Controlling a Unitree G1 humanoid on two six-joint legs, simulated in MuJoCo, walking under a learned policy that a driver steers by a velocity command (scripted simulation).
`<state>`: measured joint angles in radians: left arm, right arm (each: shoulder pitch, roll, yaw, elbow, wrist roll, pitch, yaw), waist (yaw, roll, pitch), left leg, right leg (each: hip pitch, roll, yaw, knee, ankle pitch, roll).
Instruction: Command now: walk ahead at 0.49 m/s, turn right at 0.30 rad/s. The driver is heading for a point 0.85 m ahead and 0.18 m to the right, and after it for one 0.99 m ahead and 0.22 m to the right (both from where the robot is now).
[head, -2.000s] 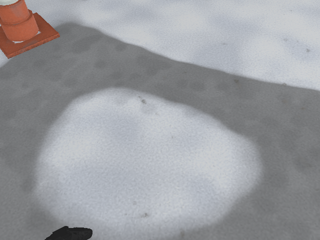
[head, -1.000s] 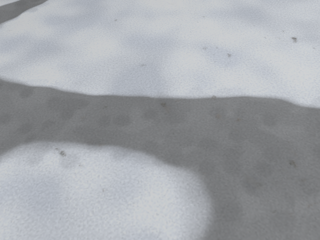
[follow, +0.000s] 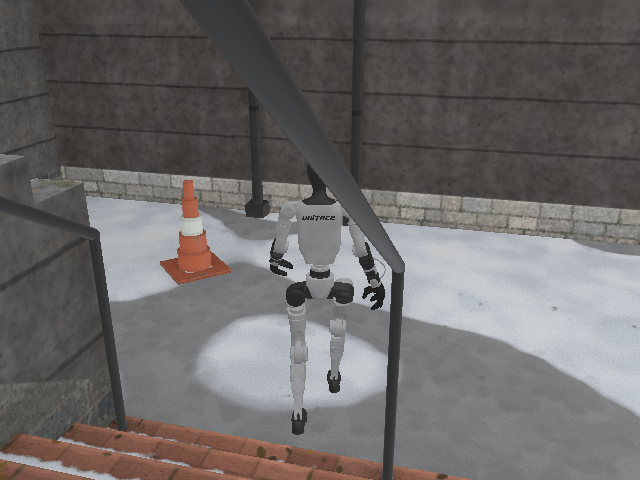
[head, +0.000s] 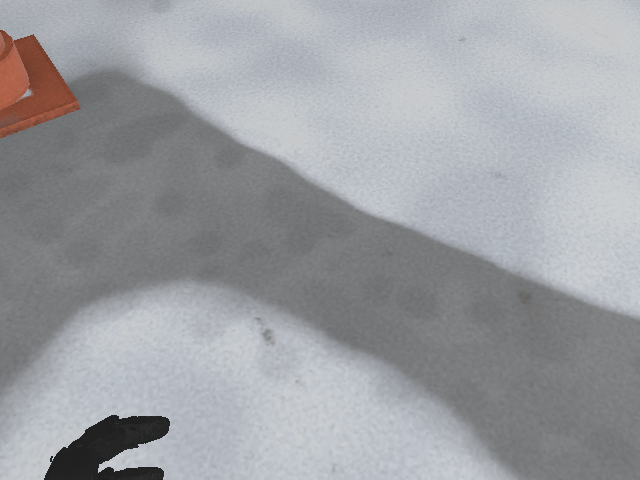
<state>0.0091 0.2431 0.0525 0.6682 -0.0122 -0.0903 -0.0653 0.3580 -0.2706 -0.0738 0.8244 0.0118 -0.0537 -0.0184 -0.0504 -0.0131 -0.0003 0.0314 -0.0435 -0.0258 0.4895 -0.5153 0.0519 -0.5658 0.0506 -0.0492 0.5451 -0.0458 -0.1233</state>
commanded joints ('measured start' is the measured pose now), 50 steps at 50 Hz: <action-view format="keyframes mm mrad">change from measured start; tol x32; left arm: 1 385 278 86 24 -3 -12 5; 45 -42 80 6 -153 -7 34 19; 50 430 341 93 -51 31 29 54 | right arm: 1 92 -32 7 -109 -34 -33 5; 20 -459 -66 5 -285 -7 -78 29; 26 8 -204 -60 -190 -16 -76 14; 50 75 -41 31 -67 -2 -40 28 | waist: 1 112 -252 -398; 23 48 -115 -82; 26 -20 321 -370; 45 -18 77 67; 50 162 -206 -359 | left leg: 1 -648 -34 -16 860 149 -48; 21 -506 4 -66 -34 468 -75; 24 -48 135 -139 -61 473 38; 26 382 495 -745 -116 229 267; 32 -161 285 -237 -286 385 134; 48 -80 264 49 6 981 72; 50 -669 57 81 653 113 -49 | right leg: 1 976 -351 718 -84 -117 -308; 12 286 -140 358 -322 128 -162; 21 452 -148 511 -151 9 -85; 28 -255 -63 213 769 -388 113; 46 9 -90 32 32 -111 67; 49 664 -142 100 -4 13 -24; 50 1006 -454 575 -60 -84 -180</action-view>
